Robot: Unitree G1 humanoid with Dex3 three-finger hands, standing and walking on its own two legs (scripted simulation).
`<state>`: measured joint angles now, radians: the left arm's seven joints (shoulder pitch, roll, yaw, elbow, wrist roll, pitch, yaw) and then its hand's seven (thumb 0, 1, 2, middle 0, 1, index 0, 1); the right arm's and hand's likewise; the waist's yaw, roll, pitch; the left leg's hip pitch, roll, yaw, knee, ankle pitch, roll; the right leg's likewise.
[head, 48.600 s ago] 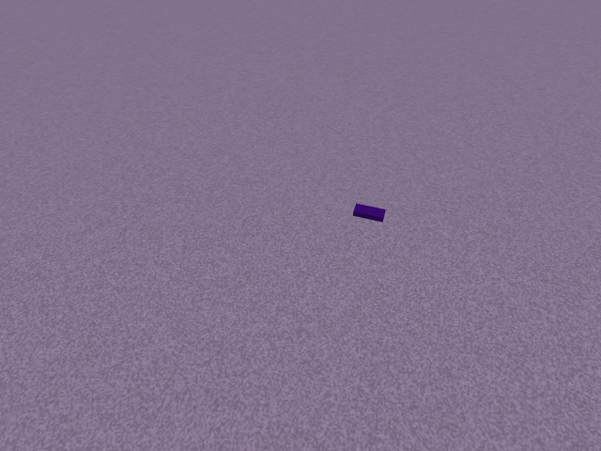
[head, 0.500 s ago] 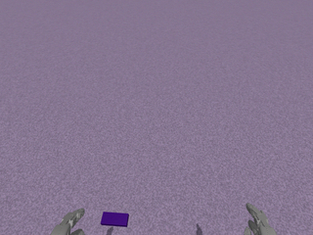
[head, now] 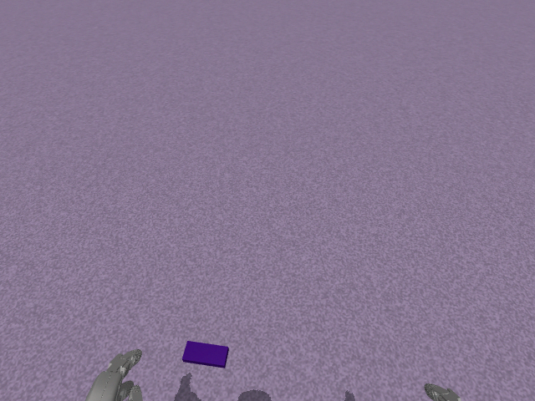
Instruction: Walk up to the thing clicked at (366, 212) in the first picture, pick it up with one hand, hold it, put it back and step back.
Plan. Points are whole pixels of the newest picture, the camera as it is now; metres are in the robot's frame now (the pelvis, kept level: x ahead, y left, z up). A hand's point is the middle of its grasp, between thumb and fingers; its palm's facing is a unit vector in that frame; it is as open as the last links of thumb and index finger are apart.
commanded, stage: stand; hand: left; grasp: from above
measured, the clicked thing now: (205, 354) +0.43 +0.25 -0.72
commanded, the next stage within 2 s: none
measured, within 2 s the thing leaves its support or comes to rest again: neither
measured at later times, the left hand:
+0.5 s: hand out of the picture +0.03 +0.24 -0.12, palm faces +0.05 -0.95 -0.32, open 7.4 cm
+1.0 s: hand out of the picture +0.05 +0.24 -0.11, palm faces +0.04 -0.94 -0.33, open 7.4 cm
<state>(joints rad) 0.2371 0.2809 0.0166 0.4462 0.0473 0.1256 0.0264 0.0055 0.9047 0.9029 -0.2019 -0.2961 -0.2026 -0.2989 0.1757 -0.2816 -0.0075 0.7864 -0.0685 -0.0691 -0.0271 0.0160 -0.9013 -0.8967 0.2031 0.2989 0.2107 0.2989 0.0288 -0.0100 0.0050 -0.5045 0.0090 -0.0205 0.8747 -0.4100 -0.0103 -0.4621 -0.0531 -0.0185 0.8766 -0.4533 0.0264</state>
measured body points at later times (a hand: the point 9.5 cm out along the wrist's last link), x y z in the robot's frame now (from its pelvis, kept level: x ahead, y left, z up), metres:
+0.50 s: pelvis +0.00 +0.01 +0.04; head +0.00 +0.01 +0.49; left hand +0.03 +0.29 -0.10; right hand +0.08 -0.26 -0.10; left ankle +0.03 +0.13 -0.70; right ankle +0.00 -0.14 -0.70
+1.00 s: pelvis +0.00 +0.00 +0.05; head +0.00 +0.00 +0.50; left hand +0.05 +0.29 -0.09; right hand +0.06 -0.29 -0.09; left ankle +0.03 +0.13 -0.70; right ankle +0.00 -0.14 -0.70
